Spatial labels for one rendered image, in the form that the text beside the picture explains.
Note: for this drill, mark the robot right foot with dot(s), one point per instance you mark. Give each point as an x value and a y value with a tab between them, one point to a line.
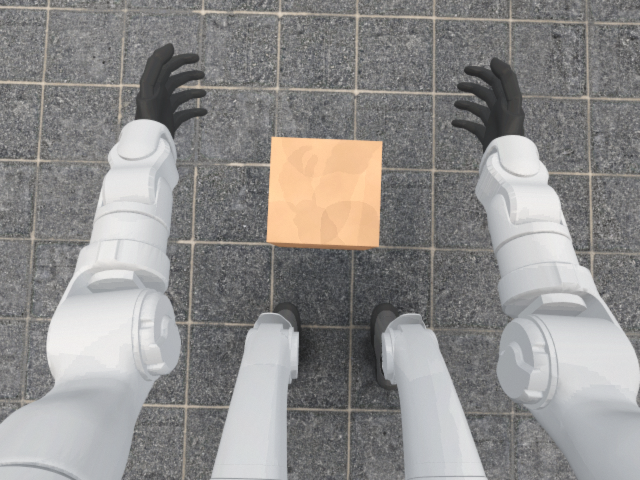
382	315

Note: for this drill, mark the right robot forearm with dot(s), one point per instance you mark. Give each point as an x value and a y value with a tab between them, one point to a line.
539	269

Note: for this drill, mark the left robot upper arm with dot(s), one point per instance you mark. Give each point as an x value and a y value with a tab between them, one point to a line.
106	351

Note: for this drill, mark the robot foot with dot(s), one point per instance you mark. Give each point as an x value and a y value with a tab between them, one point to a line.
382	315
290	312

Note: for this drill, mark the carton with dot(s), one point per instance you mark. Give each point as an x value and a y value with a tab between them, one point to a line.
324	193

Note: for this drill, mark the robot right hand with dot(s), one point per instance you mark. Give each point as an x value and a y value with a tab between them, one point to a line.
505	115

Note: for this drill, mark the right robot upper arm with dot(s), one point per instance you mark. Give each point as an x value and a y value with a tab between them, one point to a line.
578	376

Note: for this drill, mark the robot left hand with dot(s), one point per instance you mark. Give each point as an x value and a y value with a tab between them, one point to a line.
155	100

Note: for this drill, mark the left robot forearm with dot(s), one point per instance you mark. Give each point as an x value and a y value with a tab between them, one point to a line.
132	222

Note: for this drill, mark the robot left foot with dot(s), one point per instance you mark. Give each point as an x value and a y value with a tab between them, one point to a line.
290	312

